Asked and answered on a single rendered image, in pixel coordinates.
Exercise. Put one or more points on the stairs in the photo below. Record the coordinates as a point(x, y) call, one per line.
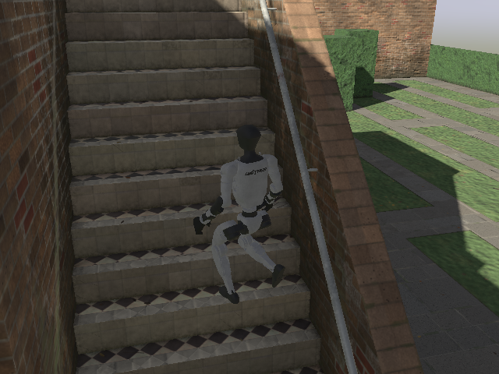
point(157, 91)

